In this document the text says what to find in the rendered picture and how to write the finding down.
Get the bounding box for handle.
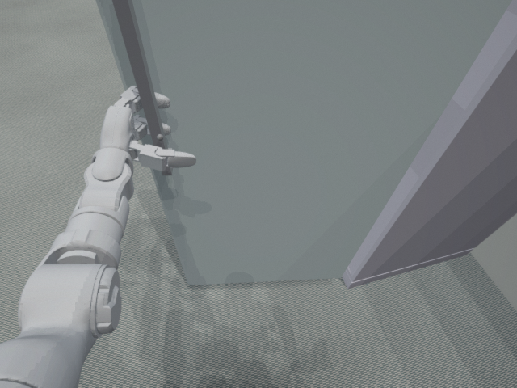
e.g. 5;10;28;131
112;0;173;175

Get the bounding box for robot left upper arm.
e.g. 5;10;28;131
0;264;122;388

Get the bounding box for fridge door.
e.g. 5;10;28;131
95;0;512;285

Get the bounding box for left robot hand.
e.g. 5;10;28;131
100;86;196;171

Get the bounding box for robot left forearm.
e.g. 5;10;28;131
18;148;134;332

